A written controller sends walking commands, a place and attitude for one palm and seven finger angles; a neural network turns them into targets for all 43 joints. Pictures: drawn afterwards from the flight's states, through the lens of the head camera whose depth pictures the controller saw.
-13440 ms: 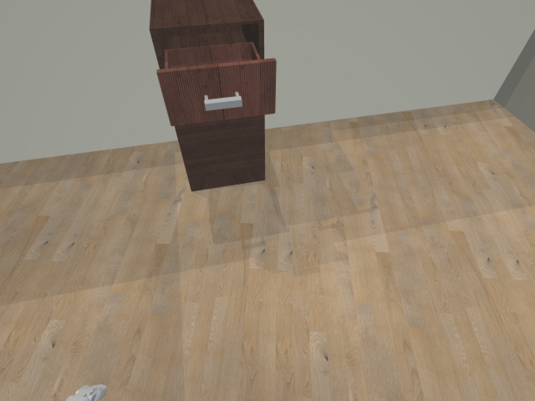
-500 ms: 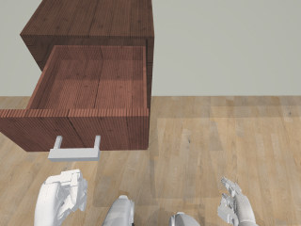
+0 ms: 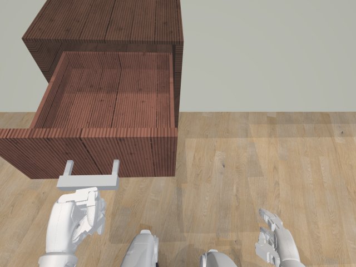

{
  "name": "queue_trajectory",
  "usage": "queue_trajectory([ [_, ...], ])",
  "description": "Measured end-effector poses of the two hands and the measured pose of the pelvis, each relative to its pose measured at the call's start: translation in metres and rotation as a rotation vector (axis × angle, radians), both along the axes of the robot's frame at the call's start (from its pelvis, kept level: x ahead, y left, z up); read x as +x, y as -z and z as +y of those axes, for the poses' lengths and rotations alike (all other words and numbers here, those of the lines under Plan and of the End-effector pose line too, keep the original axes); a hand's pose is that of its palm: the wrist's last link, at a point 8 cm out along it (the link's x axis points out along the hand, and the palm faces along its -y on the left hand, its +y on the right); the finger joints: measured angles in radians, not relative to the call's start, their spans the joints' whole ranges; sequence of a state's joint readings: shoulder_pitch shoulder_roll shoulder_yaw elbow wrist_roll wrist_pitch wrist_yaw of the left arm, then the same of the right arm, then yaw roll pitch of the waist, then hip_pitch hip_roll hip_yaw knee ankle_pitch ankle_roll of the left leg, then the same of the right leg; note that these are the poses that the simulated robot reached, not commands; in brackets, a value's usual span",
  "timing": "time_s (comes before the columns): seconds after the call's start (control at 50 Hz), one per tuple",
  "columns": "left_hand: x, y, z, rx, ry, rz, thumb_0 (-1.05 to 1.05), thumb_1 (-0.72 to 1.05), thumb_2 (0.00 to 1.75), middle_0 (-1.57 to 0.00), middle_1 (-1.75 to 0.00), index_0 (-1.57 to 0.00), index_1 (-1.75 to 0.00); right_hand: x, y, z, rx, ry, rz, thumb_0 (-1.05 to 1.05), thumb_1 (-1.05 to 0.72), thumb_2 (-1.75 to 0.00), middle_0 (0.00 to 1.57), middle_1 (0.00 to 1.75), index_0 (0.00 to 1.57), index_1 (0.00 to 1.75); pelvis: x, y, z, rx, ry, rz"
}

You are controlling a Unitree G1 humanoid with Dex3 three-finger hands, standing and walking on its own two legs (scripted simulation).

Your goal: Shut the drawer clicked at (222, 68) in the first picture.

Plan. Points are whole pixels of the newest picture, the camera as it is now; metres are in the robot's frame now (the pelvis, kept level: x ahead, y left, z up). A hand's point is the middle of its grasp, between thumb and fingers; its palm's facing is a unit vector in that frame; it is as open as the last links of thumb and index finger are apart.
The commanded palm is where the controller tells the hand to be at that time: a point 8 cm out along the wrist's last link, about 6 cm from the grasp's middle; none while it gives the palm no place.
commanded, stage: push the drawer shut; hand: left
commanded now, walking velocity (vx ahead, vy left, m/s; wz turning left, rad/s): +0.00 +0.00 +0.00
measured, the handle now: (91, 173) +0.29 +0.20 +0.05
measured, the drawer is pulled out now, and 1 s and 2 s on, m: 0.29 0.18 0.06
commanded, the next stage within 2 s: none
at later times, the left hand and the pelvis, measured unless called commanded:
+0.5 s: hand (107, 187) +0.27 +0.16 +0.04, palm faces +0.06 -1.00 -0.05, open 3.1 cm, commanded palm +0.26 +0.21 +0.05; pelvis -0.01 +0.00 +0.01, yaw +1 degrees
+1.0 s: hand (108, 162) +0.32 +0.17 +0.04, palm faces +0.07 -1.00 -0.04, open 3.0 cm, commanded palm +0.31 +0.23 +0.05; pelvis -0.01 +0.01 +0.01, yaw +0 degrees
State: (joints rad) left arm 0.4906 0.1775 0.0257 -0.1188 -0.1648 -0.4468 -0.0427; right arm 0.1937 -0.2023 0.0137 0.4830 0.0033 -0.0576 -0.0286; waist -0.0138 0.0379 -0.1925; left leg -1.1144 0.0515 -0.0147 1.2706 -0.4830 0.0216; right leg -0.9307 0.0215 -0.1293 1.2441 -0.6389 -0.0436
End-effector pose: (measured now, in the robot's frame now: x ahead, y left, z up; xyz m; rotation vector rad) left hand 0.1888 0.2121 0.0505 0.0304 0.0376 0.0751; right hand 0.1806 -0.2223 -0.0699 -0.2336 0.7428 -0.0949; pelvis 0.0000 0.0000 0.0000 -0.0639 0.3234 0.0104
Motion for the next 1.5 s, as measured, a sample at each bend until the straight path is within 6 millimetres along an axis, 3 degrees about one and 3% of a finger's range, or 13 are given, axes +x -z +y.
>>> queue_trajectory([
  [0.26,0.015,0.003,0.001,0.007,-0.001,-0.014,-0.01,0.88,0.96,-1.4,-1.6,-1.4,-1.6,-0.013,0.004,-0.008,-0.036,-0.017,0.048,0.01,-0.9,-0.9,0.2,0.3,0.21,0.3,-0.001,-0.002,0.001,0.0,-0.008,0.004],
  [0.4,0.038,0.007,0.003,0.016,0.011,-0.036,-0.04,0.87,0.98,-1.4,-1.6,-1.41,-1.6,-0.016,0.01,-0.009,-0.042,-0.025,0.071,0.01,-0.9,-0.9,0.2,0.3,0.21,0.3,-0.007,0.0,0.0,-0.003,-0.013,0.002],
  [0.58,0.068,0.002,0.005,0.014,0.015,-0.015,0.0,0.89,0.97,-1.4,-1.6,-1.4,-1.6,-0.026,0.001,-0.007,-0.026,-0.003,0.082,0.01,-0.9,-0.9,0.21,0.3,0.21,0.3,-0.008,-0.01,0.001,0.001,-0.003,-0.011],
  [0.84,0.094,0.005,0.011,0.015,0.007,-0.039,-0.01,0.85,0.95,-1.4,-1.6,-1.4,-1.6,-0.042,0.005,-0.018,-0.055,0.026,0.155,0.01,-0.9,-0.9,0.2,0.3,0.21,0.3,-0.007,-0.012,0.005,0.005,0.002,-0.007],
  [1.22,0.131,0.005,0.019,0.011,0.005,-0.05,-0.01,0.8,0.92,-1.4,-1.6,-1.41,-1.6,-0.062,0.011,-0.015,-0.053,0.058,0.225,0.01,-0.9,-0.9,0.21,0.3,0.21,0.3,-0.009,-0.013,0.009,0.004,0.012,0.001],
  [1.5,0.169,0.005,0.025,0.009,-0.004,-0.048,-0.02,0.77,0.9,-1.4,-1.6,-1.41,-1.6,-0.089,0.016,-0.022,-0.072,0.098,0.298,0.01,-0.9,-0.9,0.2,0.3,0.21,0.3,-0.014,-0.01,0.01,-0.001,0.016,0.015],
])
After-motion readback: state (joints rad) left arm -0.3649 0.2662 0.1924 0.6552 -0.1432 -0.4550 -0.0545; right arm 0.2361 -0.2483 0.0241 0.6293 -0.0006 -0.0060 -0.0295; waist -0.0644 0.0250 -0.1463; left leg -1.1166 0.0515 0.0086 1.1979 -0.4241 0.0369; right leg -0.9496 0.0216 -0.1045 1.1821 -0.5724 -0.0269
